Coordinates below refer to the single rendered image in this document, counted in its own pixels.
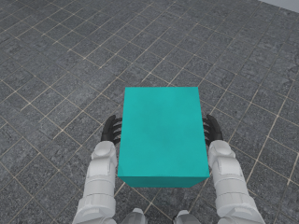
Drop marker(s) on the left robot forearm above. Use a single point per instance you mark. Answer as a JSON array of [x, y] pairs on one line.
[[98, 195]]

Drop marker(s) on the left robot thigh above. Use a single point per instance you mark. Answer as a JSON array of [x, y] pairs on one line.
[[135, 218]]

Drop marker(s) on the robot right hand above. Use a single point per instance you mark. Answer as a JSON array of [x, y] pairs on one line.
[[214, 130]]

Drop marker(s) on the robot left hand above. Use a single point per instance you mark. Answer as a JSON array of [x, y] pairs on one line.
[[108, 130]]

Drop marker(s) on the right robot forearm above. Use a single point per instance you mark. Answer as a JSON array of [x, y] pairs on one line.
[[229, 182]]

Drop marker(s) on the robot left shin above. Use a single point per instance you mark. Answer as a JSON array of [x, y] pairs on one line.
[[138, 210]]

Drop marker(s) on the carton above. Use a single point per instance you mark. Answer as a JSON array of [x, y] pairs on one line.
[[162, 138]]

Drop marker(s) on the right robot upper arm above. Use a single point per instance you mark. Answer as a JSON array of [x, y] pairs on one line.
[[236, 220]]

